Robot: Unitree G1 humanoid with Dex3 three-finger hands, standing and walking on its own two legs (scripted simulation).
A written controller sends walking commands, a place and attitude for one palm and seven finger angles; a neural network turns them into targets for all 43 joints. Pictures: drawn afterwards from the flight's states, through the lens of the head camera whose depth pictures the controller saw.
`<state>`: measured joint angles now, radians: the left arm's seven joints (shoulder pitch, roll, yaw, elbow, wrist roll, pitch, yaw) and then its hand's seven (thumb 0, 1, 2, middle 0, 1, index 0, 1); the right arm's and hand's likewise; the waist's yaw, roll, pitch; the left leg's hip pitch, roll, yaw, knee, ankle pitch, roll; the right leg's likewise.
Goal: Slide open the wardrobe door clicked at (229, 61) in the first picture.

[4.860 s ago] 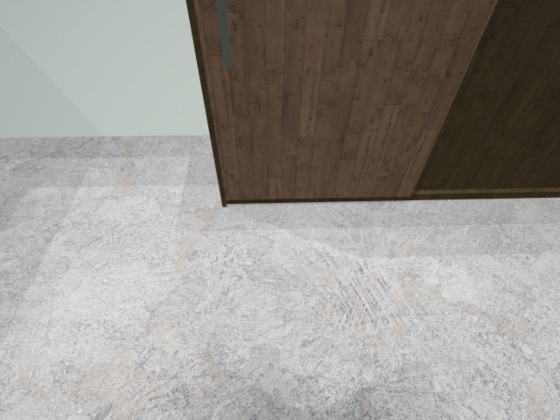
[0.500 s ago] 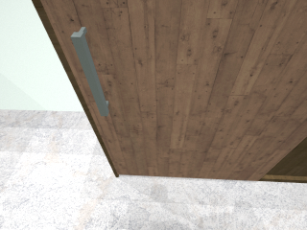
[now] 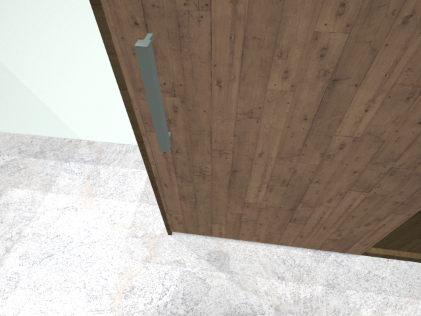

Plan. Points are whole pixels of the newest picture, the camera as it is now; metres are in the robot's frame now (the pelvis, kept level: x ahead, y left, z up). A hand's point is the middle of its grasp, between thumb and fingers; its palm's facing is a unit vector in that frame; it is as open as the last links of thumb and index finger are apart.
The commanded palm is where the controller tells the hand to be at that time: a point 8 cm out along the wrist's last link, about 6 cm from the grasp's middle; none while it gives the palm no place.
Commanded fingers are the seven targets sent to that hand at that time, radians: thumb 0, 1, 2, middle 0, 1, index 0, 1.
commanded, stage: come to a stop and stand still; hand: left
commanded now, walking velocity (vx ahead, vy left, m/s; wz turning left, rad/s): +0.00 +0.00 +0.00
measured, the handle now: (158, 100) +0.53 +0.19 +0.10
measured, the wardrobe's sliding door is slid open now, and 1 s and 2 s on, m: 0.00 0.00 0.00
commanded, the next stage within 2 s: look again from close up in 0.54 s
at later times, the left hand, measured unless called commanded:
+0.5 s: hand out of the picture +0.02 +0.21 -0.18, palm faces +0.03 -0.98 -0.20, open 7.3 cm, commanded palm none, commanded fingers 0.00 0.90 0.90 -0.20 -0.30 -0.20 -0.30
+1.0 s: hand out of the picture +0.03 +0.20 -0.17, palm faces +0.01 -0.97 -0.24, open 7.4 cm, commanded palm none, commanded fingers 0.00 0.90 0.90 -0.20 -0.30 -0.20 -0.30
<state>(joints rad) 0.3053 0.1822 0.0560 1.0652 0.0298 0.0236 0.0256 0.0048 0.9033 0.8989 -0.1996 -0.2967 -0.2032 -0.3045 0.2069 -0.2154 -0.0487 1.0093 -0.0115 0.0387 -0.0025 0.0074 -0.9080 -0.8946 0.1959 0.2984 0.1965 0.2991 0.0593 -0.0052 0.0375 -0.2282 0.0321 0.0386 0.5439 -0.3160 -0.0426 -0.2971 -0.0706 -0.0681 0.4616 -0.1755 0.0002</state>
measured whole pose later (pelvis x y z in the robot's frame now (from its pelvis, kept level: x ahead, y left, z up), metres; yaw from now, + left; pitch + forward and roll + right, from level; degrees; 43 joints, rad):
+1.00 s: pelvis +0.01 +0.02 +0.00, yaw +0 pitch -1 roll +1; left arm 0.24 0.16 -0.01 1.11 0.01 -0.02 0.03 0.00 0.91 0.90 -0.20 -0.30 -0.20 -0.30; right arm 0.30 -0.17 0.01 1.08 -0.02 -0.02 -0.02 0.01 -0.91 -0.89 0.20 0.30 0.20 0.30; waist 0.00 0.04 0.04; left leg -0.14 0.01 0.04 0.44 -0.29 -0.02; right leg -0.23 -0.04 -0.04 0.51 -0.27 0.00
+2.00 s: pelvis +0.01 +0.00 +0.00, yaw +1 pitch -1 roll +1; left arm 0.22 0.19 0.01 1.11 0.01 -0.02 0.02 0.00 0.90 0.90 -0.20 -0.30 -0.20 -0.30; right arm 0.26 -0.17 0.01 1.12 -0.02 -0.01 -0.02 0.01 -0.91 -0.89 0.20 0.30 0.20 0.30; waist 0.01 0.00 0.05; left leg -0.14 0.05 0.02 0.42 -0.27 -0.05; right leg -0.21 0.00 -0.07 0.46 -0.24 -0.04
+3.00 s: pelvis -0.01 +0.04 +0.00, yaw +0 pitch -3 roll +0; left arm 0.25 0.18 -0.01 1.03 0.02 0.00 0.03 0.00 0.91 0.90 -0.20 -0.30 -0.20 -0.30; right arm 0.23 -0.18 -0.01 0.97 -0.02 0.00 -0.02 0.00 -0.92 -0.89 0.20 0.30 0.20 0.30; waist 0.01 0.02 0.02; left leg -0.17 0.01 0.07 0.49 -0.27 0.01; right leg -0.23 -0.03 -0.07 0.50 -0.23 -0.01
